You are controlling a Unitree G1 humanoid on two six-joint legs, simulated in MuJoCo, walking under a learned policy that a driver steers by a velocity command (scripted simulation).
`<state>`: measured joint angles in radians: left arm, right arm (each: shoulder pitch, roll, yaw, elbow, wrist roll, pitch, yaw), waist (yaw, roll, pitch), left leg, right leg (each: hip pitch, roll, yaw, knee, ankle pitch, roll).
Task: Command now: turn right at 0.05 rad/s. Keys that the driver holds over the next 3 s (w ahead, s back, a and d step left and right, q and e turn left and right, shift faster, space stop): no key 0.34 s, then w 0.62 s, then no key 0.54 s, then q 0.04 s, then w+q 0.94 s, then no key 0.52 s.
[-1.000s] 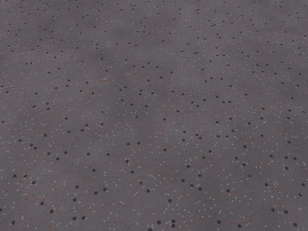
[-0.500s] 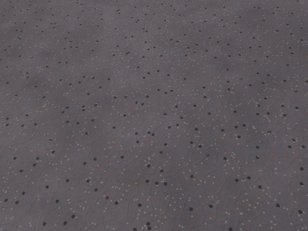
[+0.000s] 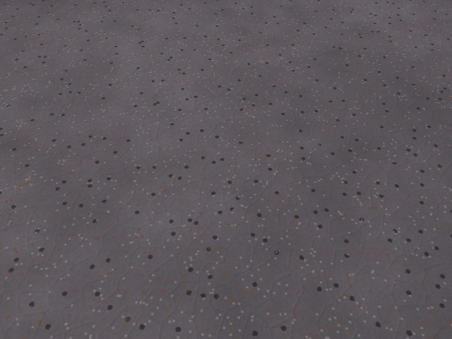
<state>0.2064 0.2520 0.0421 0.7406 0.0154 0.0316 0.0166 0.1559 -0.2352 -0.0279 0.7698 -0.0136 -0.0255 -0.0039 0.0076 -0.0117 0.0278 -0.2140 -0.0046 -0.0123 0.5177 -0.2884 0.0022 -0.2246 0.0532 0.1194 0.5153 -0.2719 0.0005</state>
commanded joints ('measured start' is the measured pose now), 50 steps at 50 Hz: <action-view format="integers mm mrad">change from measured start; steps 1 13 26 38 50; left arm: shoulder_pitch -18 18 -60 133 266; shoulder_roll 96 99 93 121 142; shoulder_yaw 29 35 37 30 21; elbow -51 35 59 144 215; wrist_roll -2 -5 -45 -21 -28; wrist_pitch -16 -18 -101 -144 -115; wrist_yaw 7 28 -2 -32 4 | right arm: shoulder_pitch -23 -13 96 4 -281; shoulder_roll -126 -114 -212 -168 -84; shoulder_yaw -26 -13 -49 -37 -6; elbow -55 22 108 53 -56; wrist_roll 2 6 30 43 32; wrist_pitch -11 -11 -29 -80 -75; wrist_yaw -6 -1 -24 11 48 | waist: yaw -9 -7 -52 27 60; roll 22 11 146 -82 -69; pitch -47 -31 104 79 121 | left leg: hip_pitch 14 7 104 -619 -380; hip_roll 80 58 337 118 42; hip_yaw -82 -71 -457 -67 36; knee -94 -114 -387 571 6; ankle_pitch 141 141 -345 2 382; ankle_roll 36 39 251 72 13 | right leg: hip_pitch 8 52 -352 284 196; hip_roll -61 -68 -119 -331 -253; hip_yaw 53 51 -66 296 -48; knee -60 -71 291 -390 -404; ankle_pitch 176 216 -238 -159 401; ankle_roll -13 4 -33 -195 -162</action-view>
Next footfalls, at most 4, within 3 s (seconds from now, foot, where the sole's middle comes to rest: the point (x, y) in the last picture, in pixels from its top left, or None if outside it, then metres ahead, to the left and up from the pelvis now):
0.66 right None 0.10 -0.14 -0.77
1.10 left None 0.46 0.09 -0.77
1.46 right None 0.45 -0.14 -0.77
1.90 left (181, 323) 0.56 0.16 -0.77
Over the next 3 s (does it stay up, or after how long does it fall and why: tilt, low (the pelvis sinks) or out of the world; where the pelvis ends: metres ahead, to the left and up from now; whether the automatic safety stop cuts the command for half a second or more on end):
stays up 0.92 0.26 0.00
